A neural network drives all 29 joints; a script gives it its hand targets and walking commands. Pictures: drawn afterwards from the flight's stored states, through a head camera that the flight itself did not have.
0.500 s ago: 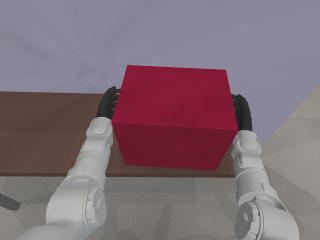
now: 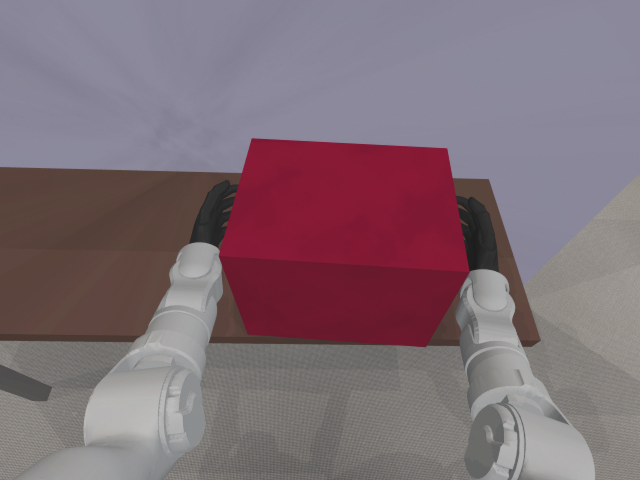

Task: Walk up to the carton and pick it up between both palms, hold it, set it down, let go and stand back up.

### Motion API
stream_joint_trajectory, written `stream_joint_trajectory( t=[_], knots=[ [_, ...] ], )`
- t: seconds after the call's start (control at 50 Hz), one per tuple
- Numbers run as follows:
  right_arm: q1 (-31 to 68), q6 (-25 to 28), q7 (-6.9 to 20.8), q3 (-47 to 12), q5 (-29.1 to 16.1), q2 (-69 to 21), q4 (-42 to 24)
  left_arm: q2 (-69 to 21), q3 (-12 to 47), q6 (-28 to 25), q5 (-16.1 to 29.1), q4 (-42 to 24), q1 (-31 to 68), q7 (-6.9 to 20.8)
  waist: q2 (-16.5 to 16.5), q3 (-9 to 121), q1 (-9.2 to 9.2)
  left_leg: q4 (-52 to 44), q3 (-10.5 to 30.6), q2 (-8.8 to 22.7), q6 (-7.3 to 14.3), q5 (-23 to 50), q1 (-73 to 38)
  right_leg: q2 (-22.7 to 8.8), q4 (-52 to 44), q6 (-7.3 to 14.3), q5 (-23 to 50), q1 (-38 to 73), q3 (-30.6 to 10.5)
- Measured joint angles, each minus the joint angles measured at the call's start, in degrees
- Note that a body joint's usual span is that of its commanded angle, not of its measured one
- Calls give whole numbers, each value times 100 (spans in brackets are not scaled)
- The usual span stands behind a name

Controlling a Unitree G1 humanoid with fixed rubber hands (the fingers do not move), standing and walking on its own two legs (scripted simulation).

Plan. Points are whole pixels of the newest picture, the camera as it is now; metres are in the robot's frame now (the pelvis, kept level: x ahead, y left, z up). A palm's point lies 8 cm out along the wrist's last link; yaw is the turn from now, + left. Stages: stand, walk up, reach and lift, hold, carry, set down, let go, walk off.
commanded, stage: set down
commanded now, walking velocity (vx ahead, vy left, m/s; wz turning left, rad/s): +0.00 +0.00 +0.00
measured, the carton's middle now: (341, 246) +0.41 -0.02 -0.01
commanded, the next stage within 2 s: none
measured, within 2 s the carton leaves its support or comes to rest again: neither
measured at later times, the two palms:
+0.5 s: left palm (212, 240) +0.40 +0.16 +0.02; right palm (478, 265) +0.37 -0.20 +0.02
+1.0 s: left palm (212, 243) +0.40 +0.16 +0.02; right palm (478, 267) +0.37 -0.20 +0.02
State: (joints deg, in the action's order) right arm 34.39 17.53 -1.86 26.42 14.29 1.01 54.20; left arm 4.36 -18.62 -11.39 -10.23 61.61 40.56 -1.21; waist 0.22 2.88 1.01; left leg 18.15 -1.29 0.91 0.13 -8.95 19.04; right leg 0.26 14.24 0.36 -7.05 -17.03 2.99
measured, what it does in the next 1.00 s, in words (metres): stands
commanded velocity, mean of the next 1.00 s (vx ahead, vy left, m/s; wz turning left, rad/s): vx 0.00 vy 0.00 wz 0.00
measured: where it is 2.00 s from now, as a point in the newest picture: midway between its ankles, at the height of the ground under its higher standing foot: outside the picture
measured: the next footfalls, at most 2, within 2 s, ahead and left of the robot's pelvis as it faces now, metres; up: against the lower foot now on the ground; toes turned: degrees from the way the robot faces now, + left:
none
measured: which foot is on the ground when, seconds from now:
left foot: down 0.00-1.00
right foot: down 0.00-1.00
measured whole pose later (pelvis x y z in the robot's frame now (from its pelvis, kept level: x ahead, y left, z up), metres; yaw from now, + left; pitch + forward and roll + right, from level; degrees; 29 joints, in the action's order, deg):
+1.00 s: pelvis -0.01 +0.00 +0.00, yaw -1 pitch +14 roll -1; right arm 38.6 24.2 -1.4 28.5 15.5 2.7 64.0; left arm 5.6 -21.9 -23.5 -11.1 71.0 43.5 -2.2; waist 0.3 5.5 0.9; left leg 21.5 -2.9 1.7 0.2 -9.5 26.0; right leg 0.5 18.0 0.6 -7.5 -24.5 2.5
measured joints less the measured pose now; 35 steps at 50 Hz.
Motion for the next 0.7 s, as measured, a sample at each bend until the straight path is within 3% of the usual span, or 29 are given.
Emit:
stream_joint_trajectory(
  t=[0.16,0.36,0.7],
  knots=[
    [64,208,27,71,66,62,138,-2,22,-360,62,293,80,-91,-92,95,-16,35,1,12,4,24,209,5,3,6,38,-190,23],
    [195,348,15,231,236,27,263,62,-213,-722,65,723,291,-17,-112,61,9,-4,-8,1,-2,80,279,-13,99,17,16,-318,33],
    [229,707,42,533,438,-1,558,19,-432,-1139,-122,818,278,1,-19,133,-1,124,-71,29,6,35,490,-3,192,15,5,-527,9]
  ],
)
